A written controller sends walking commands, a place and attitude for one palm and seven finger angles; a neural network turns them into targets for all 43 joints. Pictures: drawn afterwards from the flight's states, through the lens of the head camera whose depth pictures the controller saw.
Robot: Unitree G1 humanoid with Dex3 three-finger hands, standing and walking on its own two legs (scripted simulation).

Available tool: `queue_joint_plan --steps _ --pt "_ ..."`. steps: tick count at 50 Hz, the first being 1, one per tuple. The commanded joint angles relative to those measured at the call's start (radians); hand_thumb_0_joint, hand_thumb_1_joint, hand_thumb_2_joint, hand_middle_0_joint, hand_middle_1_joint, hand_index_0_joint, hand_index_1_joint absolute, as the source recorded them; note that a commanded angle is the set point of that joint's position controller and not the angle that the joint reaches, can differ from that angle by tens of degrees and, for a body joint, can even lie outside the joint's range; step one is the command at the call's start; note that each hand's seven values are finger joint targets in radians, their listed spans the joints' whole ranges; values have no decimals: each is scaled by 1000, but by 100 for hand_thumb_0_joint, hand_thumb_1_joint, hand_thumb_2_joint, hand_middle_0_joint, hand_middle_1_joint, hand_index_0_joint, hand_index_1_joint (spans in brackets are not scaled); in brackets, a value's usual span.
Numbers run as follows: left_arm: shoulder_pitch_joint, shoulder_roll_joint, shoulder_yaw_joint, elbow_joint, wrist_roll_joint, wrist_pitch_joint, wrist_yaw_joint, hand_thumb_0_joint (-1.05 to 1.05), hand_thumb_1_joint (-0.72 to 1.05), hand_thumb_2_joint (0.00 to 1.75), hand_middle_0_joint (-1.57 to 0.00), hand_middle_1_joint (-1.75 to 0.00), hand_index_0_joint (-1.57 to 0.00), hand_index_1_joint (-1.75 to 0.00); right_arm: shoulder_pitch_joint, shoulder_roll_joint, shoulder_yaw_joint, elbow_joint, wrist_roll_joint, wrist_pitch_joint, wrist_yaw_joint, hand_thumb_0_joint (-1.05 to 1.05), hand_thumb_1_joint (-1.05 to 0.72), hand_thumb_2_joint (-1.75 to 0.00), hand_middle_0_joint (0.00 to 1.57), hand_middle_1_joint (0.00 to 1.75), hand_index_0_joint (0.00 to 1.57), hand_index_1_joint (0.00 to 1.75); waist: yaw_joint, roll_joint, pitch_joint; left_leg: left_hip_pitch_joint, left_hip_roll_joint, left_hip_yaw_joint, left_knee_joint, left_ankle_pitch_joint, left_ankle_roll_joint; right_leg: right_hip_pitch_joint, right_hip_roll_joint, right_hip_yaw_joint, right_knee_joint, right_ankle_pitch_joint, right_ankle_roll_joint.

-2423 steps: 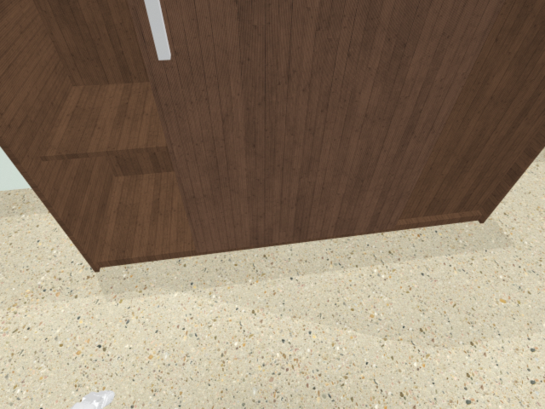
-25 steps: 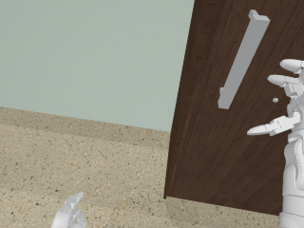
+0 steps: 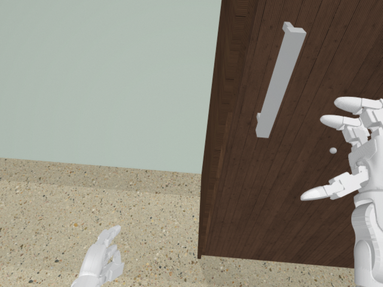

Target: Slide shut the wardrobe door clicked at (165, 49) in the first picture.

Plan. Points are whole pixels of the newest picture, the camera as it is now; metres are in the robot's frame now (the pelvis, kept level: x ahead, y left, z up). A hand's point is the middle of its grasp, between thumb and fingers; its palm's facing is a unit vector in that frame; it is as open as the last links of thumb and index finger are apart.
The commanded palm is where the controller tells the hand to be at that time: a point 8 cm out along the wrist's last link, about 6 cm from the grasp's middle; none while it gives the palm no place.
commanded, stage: draw the hand back to the body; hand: right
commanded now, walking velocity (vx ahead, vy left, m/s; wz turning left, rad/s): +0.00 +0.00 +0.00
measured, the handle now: (273, 84) +0.43 -0.17 +0.25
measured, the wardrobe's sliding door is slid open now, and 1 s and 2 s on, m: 0.01 0.01 0.01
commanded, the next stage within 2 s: step back with the hand held close in 1.54 s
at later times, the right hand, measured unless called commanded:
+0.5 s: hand (344, 184) +0.22 -0.23 +0.20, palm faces +0.22 +0.97 -0.08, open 14.5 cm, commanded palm +0.18 -0.27 +0.21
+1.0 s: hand (358, 202) +0.21 -0.26 +0.17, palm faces +0.43 +0.84 -0.33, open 10.4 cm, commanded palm +0.15 -0.30 +0.18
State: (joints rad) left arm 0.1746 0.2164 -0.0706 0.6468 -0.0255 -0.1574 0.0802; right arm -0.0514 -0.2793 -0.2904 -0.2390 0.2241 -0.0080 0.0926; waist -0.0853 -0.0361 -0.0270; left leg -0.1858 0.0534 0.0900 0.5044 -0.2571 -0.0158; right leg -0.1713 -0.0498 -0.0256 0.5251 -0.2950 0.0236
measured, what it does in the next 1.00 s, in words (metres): stands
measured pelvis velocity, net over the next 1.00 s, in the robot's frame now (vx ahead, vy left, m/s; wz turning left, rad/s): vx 0.00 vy -0.01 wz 0.02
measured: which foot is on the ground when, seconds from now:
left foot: down 0.00-1.00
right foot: down 0.00-1.00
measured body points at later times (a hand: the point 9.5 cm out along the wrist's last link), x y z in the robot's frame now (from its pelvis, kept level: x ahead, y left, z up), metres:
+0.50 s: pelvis -0.01 +0.01 +0.00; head -0.07 +0.03 +0.44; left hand +0.22 +0.21 -0.04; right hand +0.20 -0.28 +0.21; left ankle +0.01 +0.13 -0.74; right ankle +0.00 -0.13 -0.74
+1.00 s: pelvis +0.00 -0.01 +0.00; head -0.03 +0.00 +0.45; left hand +0.17 +0.22 -0.08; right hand +0.18 -0.30 +0.19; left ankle +0.01 +0.13 -0.74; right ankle +0.00 -0.13 -0.74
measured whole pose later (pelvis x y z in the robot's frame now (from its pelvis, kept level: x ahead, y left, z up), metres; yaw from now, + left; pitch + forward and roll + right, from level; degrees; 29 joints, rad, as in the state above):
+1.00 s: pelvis +0.00 -0.01 +0.00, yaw +1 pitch -5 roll +0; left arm 0.23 0.22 0.00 0.68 0.00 -0.19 0.07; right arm 0.39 -0.33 -0.33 -0.35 0.07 -0.14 -0.10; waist -0.06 -0.05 0.02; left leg -0.14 0.06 0.06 0.47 -0.24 -0.03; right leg -0.11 -0.04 -0.06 0.49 -0.29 0.01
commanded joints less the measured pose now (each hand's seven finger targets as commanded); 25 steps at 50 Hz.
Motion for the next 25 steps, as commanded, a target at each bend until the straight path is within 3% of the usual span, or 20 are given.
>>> queue_joint_plan --steps 1,2,4,6,8,10,12,17,23,24,25 --pt "-198 114 32 -182 -35 -59 35 0 90 90 -20 -30 -20 -30 -315 -194 -60 -229 62 171 35 0 55 -20 25 115 25 115 2 -56 -176 86 -40 -20 -84 170 35 31 50 18 -116 179 -32" --pt "-210 114 27 -187 -38 -62 38 0 90 90 -20 -30 -20 -30 -280 -193 -66 -244 72 223 43 0 55 -20 25 115 25 115 -6 -39 -190 100 -41 -18 -82 188 33 38 50 20 -112 199 -37" --pt "-219 123 24 -188 -43 -61 39 0 90 90 -20 -30 -20 -30 -242 -251 -122 -262 86 321 57 0 55 -20 25 115 25 115 -17 -9 -211 124 -39 -9 -74 231 32 42 50 25 -116 243 -39" --pt "-244 126 20 -196 -50 -62 37 0 90 90 -20 -30 -20 -30 -242 -254 -136 -298 111 407 77 0 55 -20 25 115 25 115 -17 -13 -207 114 -38 -7 -68 255 30 55 53 26 -106 265 -41" --pt "-244 123 18 -197 -48 -67 34 0 90 90 -20 -30 -20 -30 -208 -261 -174 -332 127 422 72 0 55 -20 25 115 25 115 -15 26 -198 102 -43 -1 -67 255 25 60 52 25 -96 280 -42" --pt "-234 124 20 -188 -45 -74 27 0 90 90 -20 -30 -20 -30 -183 -235 -173 -322 137 410 63 0 55 -20 25 115 25 115 -6 45 -161 65 -47 -3 -72 223 20 52 50 26 -91 255 -42" --pt "-227 129 25 -174 -44 -74 26 0 90 90 -20 -30 -20 -30 -164 -245 -185 -298 135 398 59 0 55 -20 25 115 25 115 -3 54 -123 42 -50 -11 -86 171 20 36 49 23 -87 217 -43" --pt "-224 129 26 -176 -55 -84 32 0 90 90 -20 -30 -20 -30 -200 -218 -119 -305 113 385 74 0 55 -20 25 115 25 115 19 -41 -56 -17 -46 -27 -107 48 19 24 52 20 -84 118 -45" --pt "-207 135 29 -182 -49 -114 45 0 90 90 -20 -30 -20 -30 -160 -279 -174 -309 113 336 83 0 37 -29 24 104 24 104 13 -22 -91 -3 -45 -29 -107 7 16 28 50 28 -79 92 -46" --pt "-180 118 57 -194 5 -130 23 0 90 90 -20 -30 -20 -30 -178 -376 -203 -443 -44 155 -63 0 33 -31 24 102 24 102 4 -29 -14 -20 -34 -53 -142 15 13 -24 56 0 -70 100 -41" --pt "-168 112 52 -167 11 -136 14 0 90 90 -20 -30 -20 -30 -21 -273 -159 -300 -51 94 -113 0 30 -32 24 100 24 100 14 15 14 -33 -29 -40 -128 5 19 -39 48 0 -75 75 -36"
